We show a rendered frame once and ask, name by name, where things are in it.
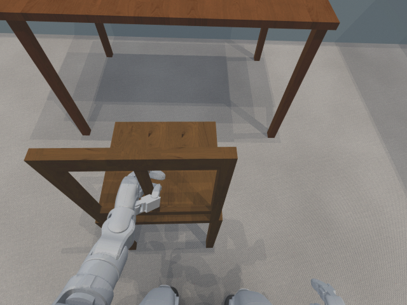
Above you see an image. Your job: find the left robot hand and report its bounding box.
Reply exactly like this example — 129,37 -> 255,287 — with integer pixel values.
114,170 -> 165,215

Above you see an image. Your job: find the table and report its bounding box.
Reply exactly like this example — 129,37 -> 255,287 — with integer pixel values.
0,0 -> 340,138

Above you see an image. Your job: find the left robot forearm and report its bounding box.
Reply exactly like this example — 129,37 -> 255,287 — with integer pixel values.
52,207 -> 136,305

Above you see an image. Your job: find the right robot hand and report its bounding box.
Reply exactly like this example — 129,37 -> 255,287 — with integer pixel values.
310,278 -> 345,305

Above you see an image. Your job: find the robot left shin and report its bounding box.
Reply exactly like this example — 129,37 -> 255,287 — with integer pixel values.
159,285 -> 174,292

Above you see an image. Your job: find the left robot thigh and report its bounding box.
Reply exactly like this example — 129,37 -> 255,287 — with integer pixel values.
139,287 -> 179,305

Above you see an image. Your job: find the chair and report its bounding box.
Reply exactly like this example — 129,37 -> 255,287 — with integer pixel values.
24,121 -> 238,250

